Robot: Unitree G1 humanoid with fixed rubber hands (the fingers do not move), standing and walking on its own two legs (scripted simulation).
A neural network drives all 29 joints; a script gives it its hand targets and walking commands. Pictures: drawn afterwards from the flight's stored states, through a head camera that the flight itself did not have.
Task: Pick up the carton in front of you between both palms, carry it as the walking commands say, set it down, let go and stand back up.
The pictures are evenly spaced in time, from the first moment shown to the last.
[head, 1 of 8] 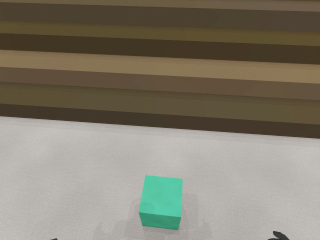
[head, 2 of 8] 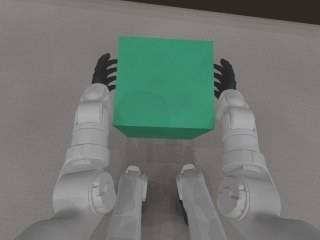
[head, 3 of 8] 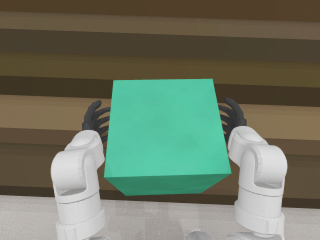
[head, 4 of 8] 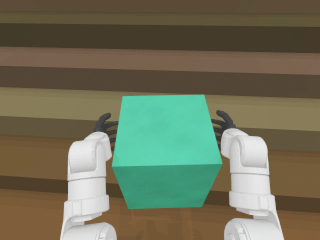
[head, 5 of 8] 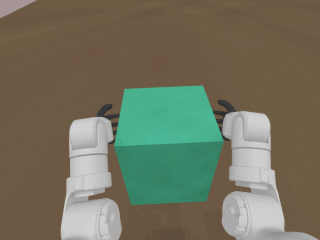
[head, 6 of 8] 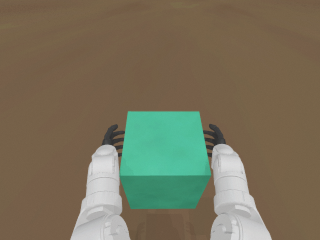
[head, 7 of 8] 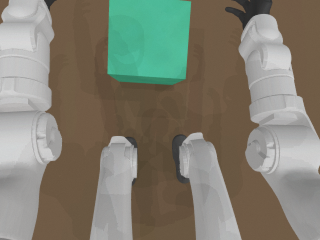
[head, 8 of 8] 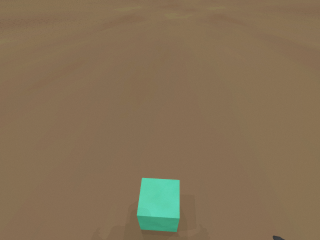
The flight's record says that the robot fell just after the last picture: no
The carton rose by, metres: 2.41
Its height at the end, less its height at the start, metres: +1.65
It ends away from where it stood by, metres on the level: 4.71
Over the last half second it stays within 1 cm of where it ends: yes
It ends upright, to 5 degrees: yes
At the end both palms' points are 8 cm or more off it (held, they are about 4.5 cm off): yes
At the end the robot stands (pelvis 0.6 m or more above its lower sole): yes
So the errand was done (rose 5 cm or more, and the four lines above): yes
